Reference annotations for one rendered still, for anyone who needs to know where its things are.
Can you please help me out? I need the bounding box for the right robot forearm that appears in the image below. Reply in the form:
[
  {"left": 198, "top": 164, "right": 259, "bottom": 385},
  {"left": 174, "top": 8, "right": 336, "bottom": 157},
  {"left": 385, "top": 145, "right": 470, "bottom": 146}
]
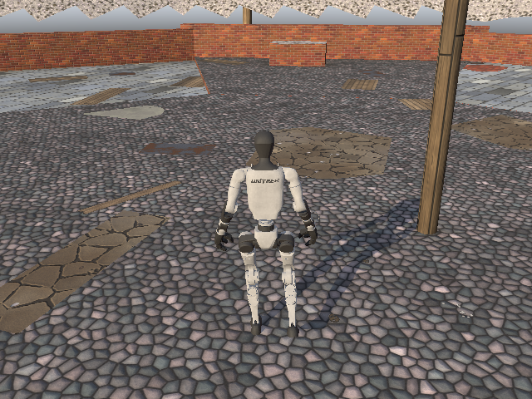
[{"left": 298, "top": 199, "right": 316, "bottom": 231}]

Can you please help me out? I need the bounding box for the left robot hand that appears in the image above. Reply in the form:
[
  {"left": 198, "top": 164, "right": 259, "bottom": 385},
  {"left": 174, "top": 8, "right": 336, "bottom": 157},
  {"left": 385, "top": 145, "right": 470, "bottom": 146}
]
[{"left": 214, "top": 232, "right": 234, "bottom": 251}]

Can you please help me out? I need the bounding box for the left robot thigh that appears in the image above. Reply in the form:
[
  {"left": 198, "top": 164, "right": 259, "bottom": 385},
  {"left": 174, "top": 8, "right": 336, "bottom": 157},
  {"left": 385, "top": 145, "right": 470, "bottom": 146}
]
[{"left": 239, "top": 231, "right": 259, "bottom": 285}]

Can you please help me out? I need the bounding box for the right robot upper arm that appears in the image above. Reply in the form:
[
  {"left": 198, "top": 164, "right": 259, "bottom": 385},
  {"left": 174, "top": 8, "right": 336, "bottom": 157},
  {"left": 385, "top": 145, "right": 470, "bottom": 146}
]
[{"left": 282, "top": 167, "right": 306, "bottom": 212}]

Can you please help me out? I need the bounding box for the robot left shin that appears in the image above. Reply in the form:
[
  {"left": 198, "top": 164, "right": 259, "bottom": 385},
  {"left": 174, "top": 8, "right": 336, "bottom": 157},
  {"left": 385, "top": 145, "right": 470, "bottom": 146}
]
[{"left": 245, "top": 271, "right": 259, "bottom": 324}]

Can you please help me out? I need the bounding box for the left robot forearm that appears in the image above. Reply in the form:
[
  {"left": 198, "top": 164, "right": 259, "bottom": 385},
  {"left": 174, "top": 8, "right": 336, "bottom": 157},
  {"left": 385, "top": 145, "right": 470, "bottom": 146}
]
[{"left": 216, "top": 200, "right": 234, "bottom": 235}]

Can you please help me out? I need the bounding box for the left robot upper arm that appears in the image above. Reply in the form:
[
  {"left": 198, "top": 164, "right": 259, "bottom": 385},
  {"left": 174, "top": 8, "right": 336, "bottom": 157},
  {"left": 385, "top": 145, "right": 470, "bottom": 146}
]
[{"left": 225, "top": 167, "right": 248, "bottom": 214}]

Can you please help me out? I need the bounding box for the right robot hand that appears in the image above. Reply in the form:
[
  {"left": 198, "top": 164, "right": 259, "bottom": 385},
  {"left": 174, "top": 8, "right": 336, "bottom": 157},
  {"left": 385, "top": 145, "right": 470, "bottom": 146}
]
[{"left": 298, "top": 228, "right": 318, "bottom": 246}]

